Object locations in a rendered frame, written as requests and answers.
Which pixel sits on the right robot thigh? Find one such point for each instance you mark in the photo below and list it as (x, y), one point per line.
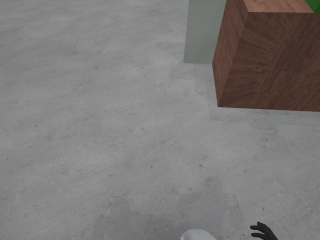
(196, 234)

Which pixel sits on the pedestal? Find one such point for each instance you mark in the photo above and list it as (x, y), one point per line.
(267, 56)

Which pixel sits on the carton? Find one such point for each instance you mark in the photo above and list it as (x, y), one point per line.
(314, 5)

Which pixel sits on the robot right hand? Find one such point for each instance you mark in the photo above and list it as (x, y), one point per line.
(268, 234)

